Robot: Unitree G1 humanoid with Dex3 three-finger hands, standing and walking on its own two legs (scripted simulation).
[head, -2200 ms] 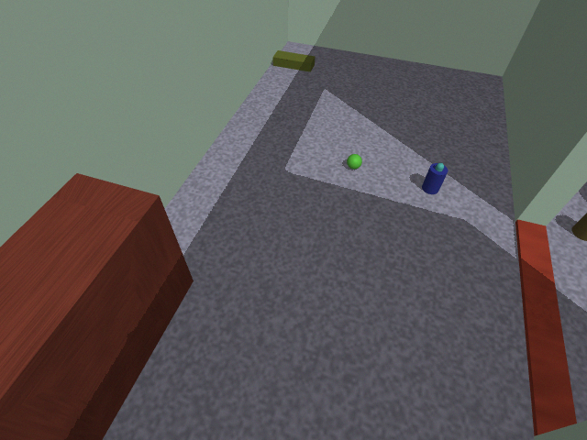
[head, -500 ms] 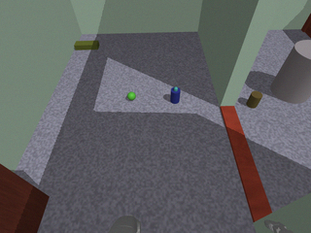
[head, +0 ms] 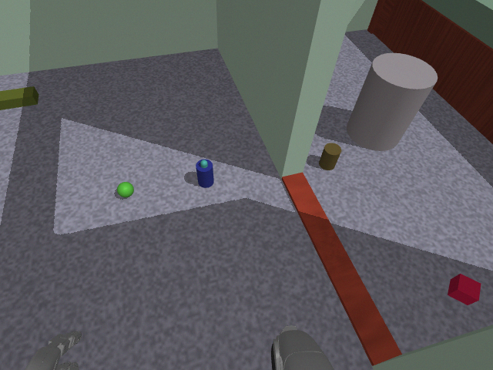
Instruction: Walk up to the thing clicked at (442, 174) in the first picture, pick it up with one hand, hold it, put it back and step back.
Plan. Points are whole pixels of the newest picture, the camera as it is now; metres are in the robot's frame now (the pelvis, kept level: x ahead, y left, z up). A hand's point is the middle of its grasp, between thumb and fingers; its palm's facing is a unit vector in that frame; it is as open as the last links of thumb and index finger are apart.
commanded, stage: walk up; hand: left
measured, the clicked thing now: (204, 171) +1.04 +0.12 -0.69
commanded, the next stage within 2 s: none
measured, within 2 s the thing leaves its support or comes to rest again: neither
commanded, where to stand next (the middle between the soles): +0.67 -0.06 m, yaw -5 degrees
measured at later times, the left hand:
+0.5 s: hand (116, 300) +0.27 +0.24 -0.15, palm faces -0.09 -0.93 -0.35, open 7.4 cm
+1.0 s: hand (150, 187) +0.53 +0.20 -0.13, palm faces -0.19 -0.89 -0.42, open 7.4 cm
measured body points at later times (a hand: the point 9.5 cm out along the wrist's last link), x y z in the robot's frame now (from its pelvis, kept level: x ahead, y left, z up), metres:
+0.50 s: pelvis +0.21 -0.03 -0.01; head +0.23 -0.02 +0.44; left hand +0.27 +0.29 -0.12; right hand +0.28 -0.36 -0.11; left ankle +0.34 +0.09 -0.73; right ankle +0.17 -0.14 -0.74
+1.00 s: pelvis +0.40 -0.06 -0.01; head +0.41 -0.09 +0.43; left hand +0.54 +0.25 -0.10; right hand +0.36 -0.39 -0.14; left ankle +0.34 +0.09 -0.73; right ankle +0.48 -0.19 -0.74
